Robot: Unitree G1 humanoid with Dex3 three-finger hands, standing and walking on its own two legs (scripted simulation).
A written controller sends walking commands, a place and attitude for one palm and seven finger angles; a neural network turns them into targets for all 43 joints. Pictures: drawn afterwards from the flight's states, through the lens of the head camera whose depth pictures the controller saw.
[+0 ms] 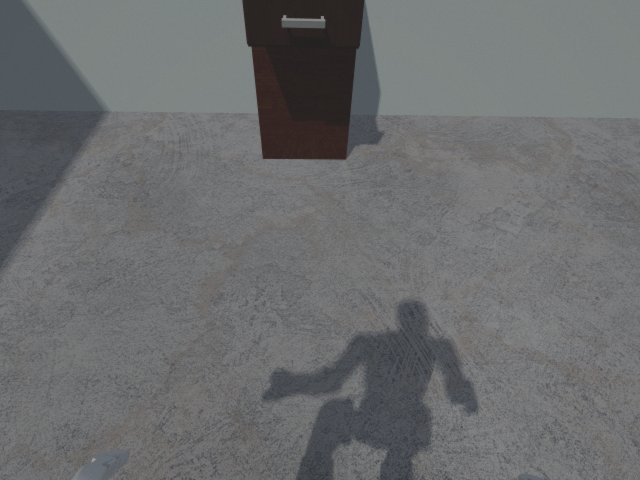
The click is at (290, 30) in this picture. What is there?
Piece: drawer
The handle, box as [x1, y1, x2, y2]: [281, 15, 324, 27]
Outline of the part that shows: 281,20 282,27 324,27 323,16 321,16 320,19 286,18 285,15 283,15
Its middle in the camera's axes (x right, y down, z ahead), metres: -0.06 -0.71 +1.26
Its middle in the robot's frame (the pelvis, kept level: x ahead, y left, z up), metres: +1.42 +0.12 +0.02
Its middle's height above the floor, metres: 0.79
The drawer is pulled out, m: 0.29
